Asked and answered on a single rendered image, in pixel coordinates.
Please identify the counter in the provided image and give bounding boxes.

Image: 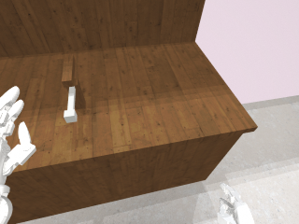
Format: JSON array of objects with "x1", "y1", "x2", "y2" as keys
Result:
[{"x1": 0, "y1": 0, "x2": 258, "y2": 224}]

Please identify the left robot hand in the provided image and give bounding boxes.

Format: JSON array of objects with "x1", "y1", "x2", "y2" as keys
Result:
[{"x1": 0, "y1": 86, "x2": 36, "y2": 185}]

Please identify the tap lever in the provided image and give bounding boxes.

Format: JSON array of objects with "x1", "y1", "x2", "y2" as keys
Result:
[{"x1": 64, "y1": 86, "x2": 78, "y2": 123}]

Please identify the right robot hand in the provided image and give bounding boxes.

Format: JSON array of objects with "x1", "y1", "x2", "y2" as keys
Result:
[{"x1": 217, "y1": 182, "x2": 255, "y2": 224}]

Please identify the left robot forearm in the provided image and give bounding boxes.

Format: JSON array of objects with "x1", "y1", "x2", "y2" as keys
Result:
[{"x1": 0, "y1": 184, "x2": 13, "y2": 224}]

